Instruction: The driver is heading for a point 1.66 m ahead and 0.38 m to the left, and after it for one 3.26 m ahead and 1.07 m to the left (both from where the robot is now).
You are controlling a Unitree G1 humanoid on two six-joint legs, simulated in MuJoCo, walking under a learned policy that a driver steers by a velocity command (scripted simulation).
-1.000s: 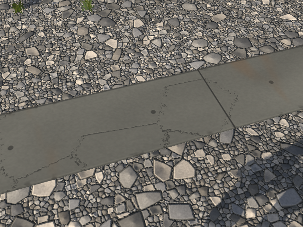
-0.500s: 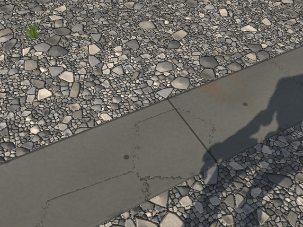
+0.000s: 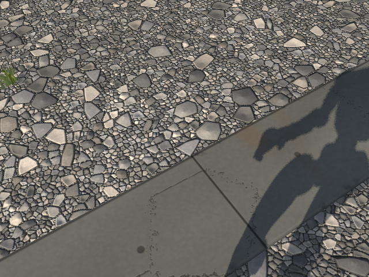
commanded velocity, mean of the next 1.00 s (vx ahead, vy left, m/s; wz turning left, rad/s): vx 0.10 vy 0.00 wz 0.36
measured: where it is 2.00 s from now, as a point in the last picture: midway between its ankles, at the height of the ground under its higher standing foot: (131, 275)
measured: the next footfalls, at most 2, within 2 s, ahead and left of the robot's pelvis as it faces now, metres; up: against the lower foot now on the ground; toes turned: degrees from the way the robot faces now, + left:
left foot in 0.40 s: +0.15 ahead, +0.12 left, +0.00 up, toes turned +17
right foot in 0.86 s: +0.16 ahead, -0.08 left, +0.00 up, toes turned +23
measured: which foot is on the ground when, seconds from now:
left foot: up 0.00-0.38, down 0.40-0.86, up 0.88-1.00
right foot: down 0.00-0.40, up 0.42-0.84, down 0.86-1.00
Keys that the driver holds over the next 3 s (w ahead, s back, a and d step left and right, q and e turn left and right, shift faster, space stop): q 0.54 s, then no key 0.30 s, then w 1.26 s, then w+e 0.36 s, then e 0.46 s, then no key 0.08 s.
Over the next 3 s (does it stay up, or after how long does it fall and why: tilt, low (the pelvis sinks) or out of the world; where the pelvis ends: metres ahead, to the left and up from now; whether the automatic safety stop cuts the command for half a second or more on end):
stays up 0.88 0.33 0.00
